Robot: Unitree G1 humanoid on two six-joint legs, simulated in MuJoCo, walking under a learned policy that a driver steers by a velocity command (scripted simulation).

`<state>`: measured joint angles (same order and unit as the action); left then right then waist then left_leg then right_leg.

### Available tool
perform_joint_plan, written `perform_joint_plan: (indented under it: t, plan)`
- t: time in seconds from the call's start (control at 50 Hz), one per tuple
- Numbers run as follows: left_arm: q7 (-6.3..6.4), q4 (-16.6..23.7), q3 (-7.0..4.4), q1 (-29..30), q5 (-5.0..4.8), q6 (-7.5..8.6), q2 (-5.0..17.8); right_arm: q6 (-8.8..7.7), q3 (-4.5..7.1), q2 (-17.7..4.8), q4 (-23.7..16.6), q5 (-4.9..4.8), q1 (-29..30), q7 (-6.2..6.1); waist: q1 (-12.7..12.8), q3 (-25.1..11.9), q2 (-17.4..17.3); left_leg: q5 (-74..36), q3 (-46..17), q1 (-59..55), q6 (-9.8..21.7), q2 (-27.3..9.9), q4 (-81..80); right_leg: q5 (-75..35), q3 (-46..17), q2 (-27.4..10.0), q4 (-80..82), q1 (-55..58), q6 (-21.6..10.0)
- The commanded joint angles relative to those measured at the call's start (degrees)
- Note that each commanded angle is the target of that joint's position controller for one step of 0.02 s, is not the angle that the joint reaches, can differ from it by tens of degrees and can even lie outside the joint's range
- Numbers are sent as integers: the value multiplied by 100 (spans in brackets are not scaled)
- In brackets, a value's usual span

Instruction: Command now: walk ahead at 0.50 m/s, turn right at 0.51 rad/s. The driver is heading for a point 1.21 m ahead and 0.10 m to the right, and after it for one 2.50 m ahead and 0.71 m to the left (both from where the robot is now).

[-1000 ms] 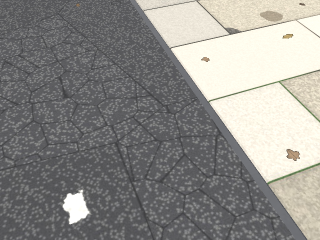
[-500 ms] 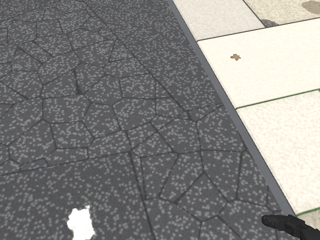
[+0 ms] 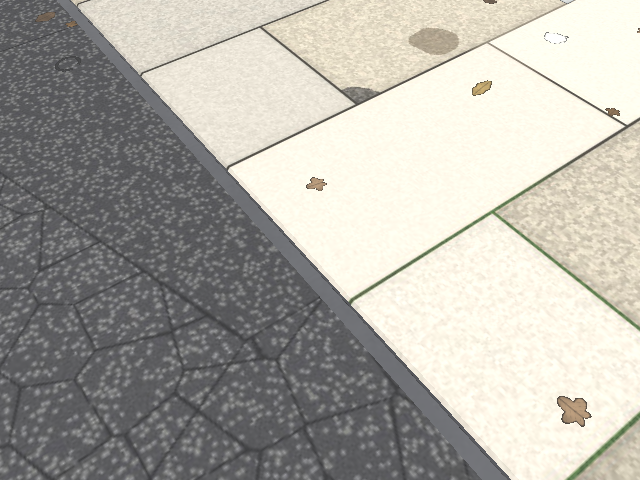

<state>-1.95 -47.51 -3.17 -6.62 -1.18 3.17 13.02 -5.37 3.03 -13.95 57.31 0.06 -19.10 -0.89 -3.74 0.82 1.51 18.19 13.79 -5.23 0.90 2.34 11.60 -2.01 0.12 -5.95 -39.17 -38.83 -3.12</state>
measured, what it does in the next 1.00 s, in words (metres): walks ahead, turning right: right foot, then left foot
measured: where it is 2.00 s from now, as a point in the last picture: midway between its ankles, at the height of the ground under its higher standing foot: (355, 226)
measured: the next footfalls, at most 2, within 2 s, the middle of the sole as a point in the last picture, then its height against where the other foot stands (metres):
right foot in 0.10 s outside the picture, level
left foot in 0.60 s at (314, 442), level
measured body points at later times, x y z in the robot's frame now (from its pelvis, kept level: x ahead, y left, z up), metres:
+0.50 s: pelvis +0.29 -0.05 +0.01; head +0.32 -0.07 +0.46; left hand +0.41 +0.22 -0.10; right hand +0.44 -0.33 -0.09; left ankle +0.52 +0.07 -0.69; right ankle +0.20 -0.11 -0.73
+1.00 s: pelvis +0.57 -0.08 +0.01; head +0.60 -0.08 +0.46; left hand +0.84 +0.09 -0.08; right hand +0.49 -0.34 -0.11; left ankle +0.53 +0.03 -0.73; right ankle +0.69 -0.29 -0.68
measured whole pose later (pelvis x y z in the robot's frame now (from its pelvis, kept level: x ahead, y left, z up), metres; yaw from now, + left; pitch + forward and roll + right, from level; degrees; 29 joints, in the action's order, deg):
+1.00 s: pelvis +0.57 -0.08 +0.01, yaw -16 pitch +2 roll +1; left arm -0.4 -40.1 -3.0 -5.0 -0.5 4.4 14.6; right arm -4.8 2.6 -14.4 51.1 -1.1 -22.0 0.6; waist -5.3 0.8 2.4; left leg 13.2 0.3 2.6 3.1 3.5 13.4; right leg -1.2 -3.3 -5.5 -36.3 -37.2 0.6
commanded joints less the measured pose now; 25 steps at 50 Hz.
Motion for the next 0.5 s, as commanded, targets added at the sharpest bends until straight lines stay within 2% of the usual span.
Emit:
perform_joint_plan:
  t: [0.02, 0.04, 0.06, 0.08, 0.1, 0.12, 0.14, 0.16, 0.18, 0.2, 0.22, 0.24, 0.26, 0.32, 0.38, 0.42, 0.46, 0.5]
  plan:
    - [-155, 750, -30, 761, -27, 83, 287, 107, 221, -1035, -230, -57, -145, -48, 30, 494, -364, -3783, -299, -208, 716, -1911, 245, 633, 387, 195, 298, -267, -197]
    - [-181, 792, -84, 611, -34, 71, 402, 148, 248, -1127, -292, -59, -55, -66, 175, 290, -521, -4872, -206, -261, 646, -1918, 648, 913, 582, 401, 283, 146, -305]
    - [-195, 762, -174, 212, -42, 53, 572, 195, 273, -1211, -355, -56, 42, -91, 438, -13, -677, -5856, -120, -241, 575, -1895, 1321, 1182, 742, 643, 237, 759, -434]
    - [-182, 617, -322, -546, -61, 44, 841, 240, 280, -1258, -422, -66, 171, -109, 879, -437, -702, -6250, -24, 23, 453, -1772, 2369, 1095, 808, 902, 464, 1809, -617]
    - [-83, 391, -543, -1521, -56, 13, 1273, 225, 247, -1215, -522, -64, 218, -120, 1356, -949, -446, -5295, 7, 1061, 212, -1536, 3872, 866, 307, 834, 791, 3494, -885]
    - [30, 322, -687, -1843, -46, -16, 1944, 90, 10, -396, -785, 139, -290, -24, 904, -1513, 1052, -388, -165, 3530, -124, -658, 6047, 1011, -2442, -717, 876, 5631, -1722]
    - [13, 489, -594, -1958, 27, 53, 1804, -206, -43, -485, -974, -32, -134, 82, 910, -2461, 919, 1644, -1581, 4676, -137, 66, 7120, 1780, -5037, -1519, 2028, 6495, -2434]
    - [-1, 445, -476, -1862, 97, 100, 1375, -372, 88, -894, -1162, -272, 667, 142, 1134, -1797, 424, 1132, -1976, 5295, 40, -302, 7159, 1567, -4249, -1281, 2252, 6170, -1973]
    - [11, 491, -415, -1461, 55, 138, 1157, -439, 65, -852, -1246, -285, 870, 138, 919, -1114, 163, 574, -1915, 5296, 144, -568, 6691, 1090, -3321, -1034, 2239, 5284, -1716]
    - [10, 622, -350, -966, 37, 147, 961, -422, 93, -835, -1152, -163, 840, 87, 615, -715, -249, 243, -1874, 4895, 109, -802, 6184, 511, -2626, -760, 2291, 4325, -1517]
    - [24, 732, -292, -662, 74, 149, 798, -341, 155, -897, -1118, -83, 719, 61, 393, -519, -216, 47, -1878, 4430, 50, -958, 5795, 52, -2176, -554, 2408, 3632, -1410]
    - [41, 789, -273, -568, 99, 147, 767, -243, 178, -878, -1135, -47, 630, 68, 261, -460, -135, -57, -1877, 4110, -20, -1012, 5590, -125, -2006, -425, 2535, 3222, -1383]
    - [64, 798, -288, -580, 72, 161, 830, -171, 181, -793, -1175, 1, 592, 66, 207, -422, -112, -146, -1809, 4003, -127, -1002, 5364, -390, -1864, -353, 2605, 2984, -1413]
    - [182, 762, -352, -854, 37, 174, 1083, -66, 150, -629, -1405, 90, 1064, 22, 276, -220, -18, -847, -1665, 4107, -400, -874, 4387, -718, -1458, -161, 2703, 2582, -1375]
    - [253, 688, -324, -1099, 20, 136, 1018, -95, 73, -464, -1542, 55, 1643, 62, 543, -138, 230, -2040, -1575, 3909, -417, -673, 2898, -309, -1076, 98, 2649, 2563, -1077]
    - [253, 588, -306, -1311, 24, 140, 999, -138, 31, -412, -1631, 11, 1990, 125, 743, -88, 348, -2637, -1486, 3633, -362, -538, 2281, 155, -1086, 65, 2670, 2570, -959]
    - [242, 478, -302, -1478, 17, 149, 1020, -175, 43, -514, -1725, -38, 2212, 177, 840, 11, 400, -2694, -1552, 3662, -263, -518, 2020, 370, -1285, -135, 2571, 2847, -952]
    - [253, 403, -301, -1591, 13, 129, 1022, -226, 73, -653, -1821, -38, 2350, 234, 857, 73, 398, -2329, -1611, 3872, -100, -507, 1784, 272, -1527, -381, 2310, 3369, -931]
Keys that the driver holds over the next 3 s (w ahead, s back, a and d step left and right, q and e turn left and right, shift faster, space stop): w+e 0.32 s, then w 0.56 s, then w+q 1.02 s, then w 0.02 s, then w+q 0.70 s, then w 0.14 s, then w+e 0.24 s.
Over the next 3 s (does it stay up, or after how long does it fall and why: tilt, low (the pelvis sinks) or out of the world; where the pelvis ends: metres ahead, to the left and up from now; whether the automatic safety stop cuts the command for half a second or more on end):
stays up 1.53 0.18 0.01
